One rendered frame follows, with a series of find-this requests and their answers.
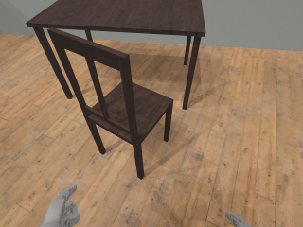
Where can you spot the chair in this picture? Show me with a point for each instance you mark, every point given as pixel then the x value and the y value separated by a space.
pixel 129 111

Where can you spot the left robot hand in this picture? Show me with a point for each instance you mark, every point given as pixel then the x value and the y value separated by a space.
pixel 58 209

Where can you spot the table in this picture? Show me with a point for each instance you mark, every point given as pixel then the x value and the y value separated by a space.
pixel 163 17

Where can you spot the right robot hand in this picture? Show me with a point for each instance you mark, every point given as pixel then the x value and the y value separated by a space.
pixel 236 219

